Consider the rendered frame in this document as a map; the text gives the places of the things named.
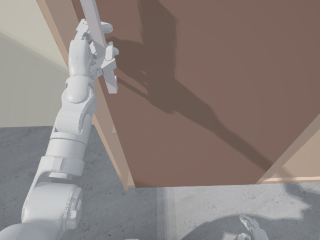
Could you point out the handle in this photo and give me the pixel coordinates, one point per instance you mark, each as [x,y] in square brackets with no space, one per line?
[96,31]

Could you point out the left robot upper arm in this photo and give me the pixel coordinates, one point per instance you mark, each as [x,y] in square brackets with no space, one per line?
[52,209]

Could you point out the robot right hand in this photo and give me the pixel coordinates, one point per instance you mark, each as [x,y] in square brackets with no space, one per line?
[253,227]

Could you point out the robot left forearm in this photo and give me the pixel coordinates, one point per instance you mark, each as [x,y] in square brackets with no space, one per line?
[70,134]

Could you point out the robot left hand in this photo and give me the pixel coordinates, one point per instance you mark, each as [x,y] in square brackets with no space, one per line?
[82,55]

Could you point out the wardrobe door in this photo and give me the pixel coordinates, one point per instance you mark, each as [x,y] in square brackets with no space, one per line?
[210,92]
[302,158]

